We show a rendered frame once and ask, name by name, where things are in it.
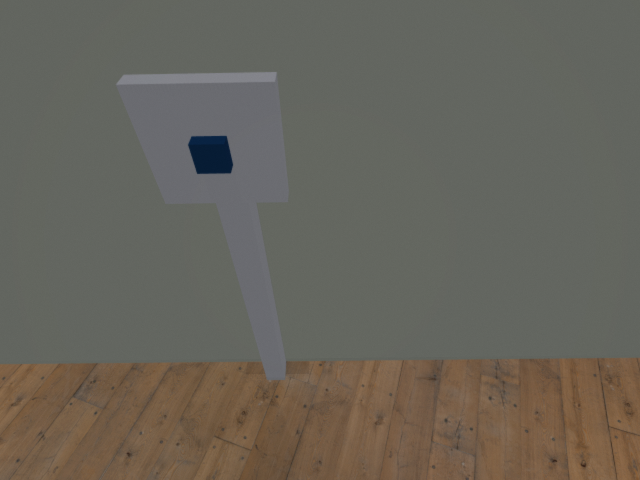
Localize panel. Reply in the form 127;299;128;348
116;72;289;380

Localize button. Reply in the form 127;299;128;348
188;136;233;174

